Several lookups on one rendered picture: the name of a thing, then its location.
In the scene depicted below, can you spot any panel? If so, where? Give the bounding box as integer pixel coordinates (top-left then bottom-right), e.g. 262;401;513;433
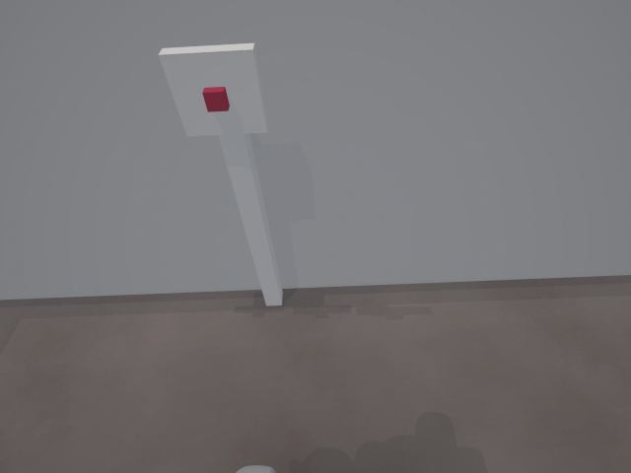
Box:
159;43;283;306

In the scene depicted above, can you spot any button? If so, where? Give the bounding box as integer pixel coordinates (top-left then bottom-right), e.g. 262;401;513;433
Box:
202;87;230;112

